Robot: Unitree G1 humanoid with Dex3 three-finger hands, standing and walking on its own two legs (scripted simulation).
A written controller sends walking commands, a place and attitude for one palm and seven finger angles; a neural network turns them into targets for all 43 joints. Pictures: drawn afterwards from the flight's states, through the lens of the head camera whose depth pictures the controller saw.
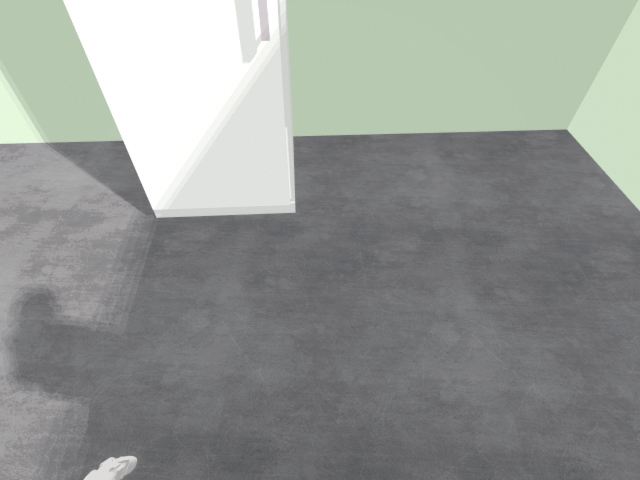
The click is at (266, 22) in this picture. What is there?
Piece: fridge door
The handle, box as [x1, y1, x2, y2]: [258, 0, 269, 40]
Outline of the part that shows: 258,0 261,39 269,40 266,0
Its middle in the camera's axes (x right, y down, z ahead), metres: -0.16 -0.74 +0.98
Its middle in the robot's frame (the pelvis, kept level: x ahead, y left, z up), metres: +1.25 +0.23 +0.24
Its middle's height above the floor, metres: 1.01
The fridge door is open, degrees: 0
